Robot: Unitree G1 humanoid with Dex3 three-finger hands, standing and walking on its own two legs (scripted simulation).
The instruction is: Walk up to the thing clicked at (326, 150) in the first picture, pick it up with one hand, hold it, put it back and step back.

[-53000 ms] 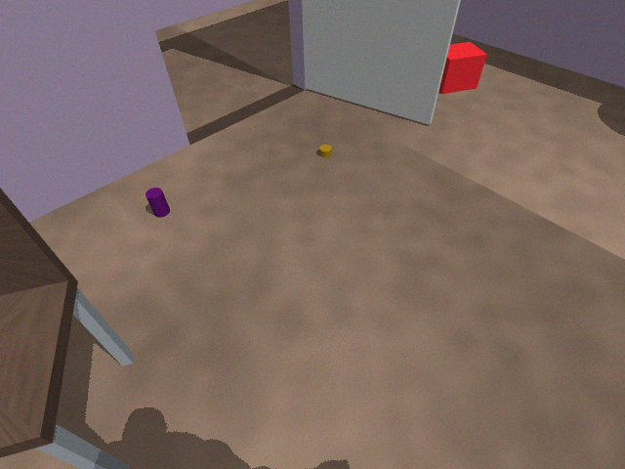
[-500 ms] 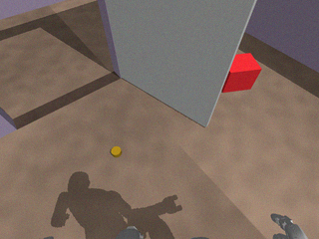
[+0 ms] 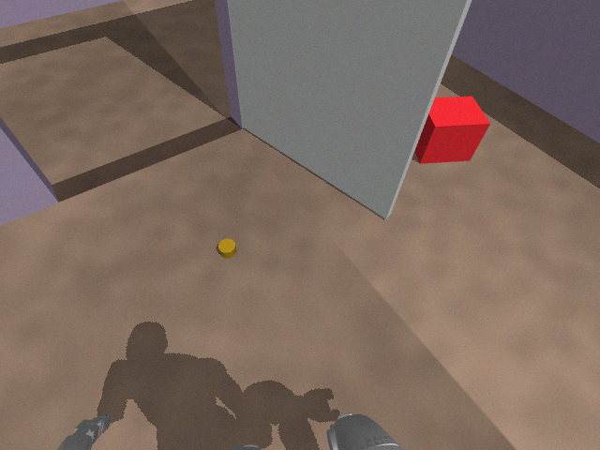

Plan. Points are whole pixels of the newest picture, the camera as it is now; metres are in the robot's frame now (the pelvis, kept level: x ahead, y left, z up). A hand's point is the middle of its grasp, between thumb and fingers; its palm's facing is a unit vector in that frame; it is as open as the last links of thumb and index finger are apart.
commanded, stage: step back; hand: left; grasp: from above
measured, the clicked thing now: (227, 248) +0.87 +0.26 -0.74
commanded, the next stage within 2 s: stand in 1.42 s
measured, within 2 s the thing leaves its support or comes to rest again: neither
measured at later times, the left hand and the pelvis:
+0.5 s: hand out of the picture -0.10 +0.24 -0.13, palm faces +0.03 -0.89 -0.45, open 7.4 cm; pelvis -0.17 -0.05 +0.00, yaw +2 degrees
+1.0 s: hand out of the picture -0.15 +0.23 -0.15, palm faces +0.09 -0.93 -0.36, open 7.4 cm; pelvis -0.19 -0.03 +0.00, yaw +4 degrees
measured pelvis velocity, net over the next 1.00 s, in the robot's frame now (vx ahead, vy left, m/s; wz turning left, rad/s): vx -0.19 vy -0.03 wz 0.07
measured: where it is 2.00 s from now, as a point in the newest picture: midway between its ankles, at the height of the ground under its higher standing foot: outside the picture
